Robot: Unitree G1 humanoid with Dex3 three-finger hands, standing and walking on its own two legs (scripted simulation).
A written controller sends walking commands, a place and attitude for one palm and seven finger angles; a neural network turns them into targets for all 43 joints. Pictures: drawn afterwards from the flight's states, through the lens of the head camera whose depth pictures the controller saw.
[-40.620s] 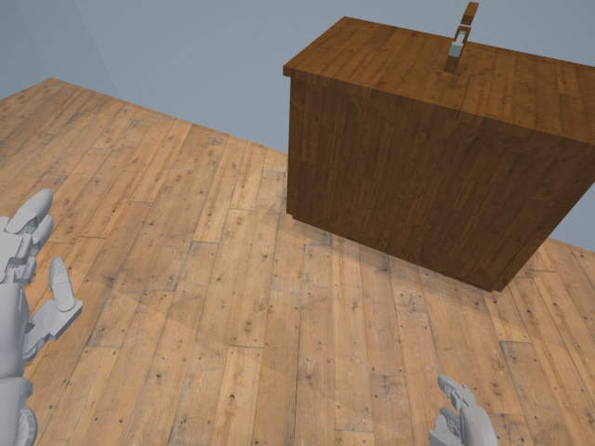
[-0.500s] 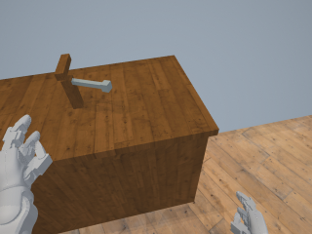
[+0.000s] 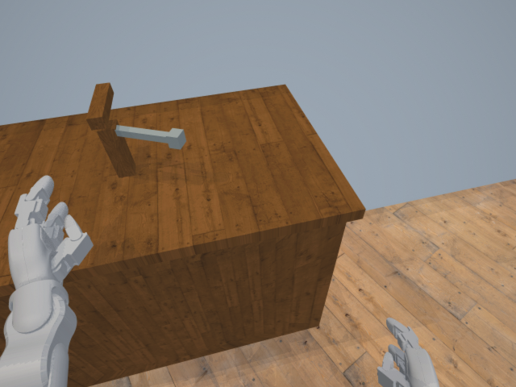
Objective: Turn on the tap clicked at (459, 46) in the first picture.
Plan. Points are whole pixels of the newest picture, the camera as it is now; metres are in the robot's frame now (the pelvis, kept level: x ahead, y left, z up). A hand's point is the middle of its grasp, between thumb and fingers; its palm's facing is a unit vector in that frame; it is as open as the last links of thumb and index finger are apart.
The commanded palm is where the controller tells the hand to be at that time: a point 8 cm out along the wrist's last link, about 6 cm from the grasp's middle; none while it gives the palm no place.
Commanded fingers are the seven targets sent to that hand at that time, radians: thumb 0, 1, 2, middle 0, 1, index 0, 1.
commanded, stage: reach beside the lever's end, fingers flat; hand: left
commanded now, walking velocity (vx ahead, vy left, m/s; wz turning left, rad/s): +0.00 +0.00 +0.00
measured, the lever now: (176, 138) +0.51 +0.22 +0.12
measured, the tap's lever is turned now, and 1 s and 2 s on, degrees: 62 62 62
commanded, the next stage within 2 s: push the lever round in 1.28 s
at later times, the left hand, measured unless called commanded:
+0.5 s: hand (81, 213) +0.31 +0.31 +0.13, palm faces +0.58 -0.81 -0.09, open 7.7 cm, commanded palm +0.26 +0.35 +0.12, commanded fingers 0.00 0.90 0.90 -0.16 -0.17 -0.16 -0.17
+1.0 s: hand (81, 197) +0.36 +0.35 +0.11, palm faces +0.56 -0.82 -0.09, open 7.8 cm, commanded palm +0.31 +0.38 +0.11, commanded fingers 0.00 0.90 0.90 -0.15 -0.15 -0.15 -0.15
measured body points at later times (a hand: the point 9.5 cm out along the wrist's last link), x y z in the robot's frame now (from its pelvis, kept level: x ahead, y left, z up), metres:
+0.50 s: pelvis +0.00 -0.01 +0.00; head +0.01 -0.03 +0.45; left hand +0.27 +0.35 +0.14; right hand +0.17 -0.25 -0.10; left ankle +0.00 +0.12 -0.73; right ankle +0.01 -0.08 -0.73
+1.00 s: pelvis +0.01 +0.00 -0.01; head +0.04 -0.01 +0.44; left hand +0.32 +0.39 +0.11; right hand +0.10 -0.27 -0.12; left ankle +0.00 +0.12 -0.73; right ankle +0.01 -0.08 -0.73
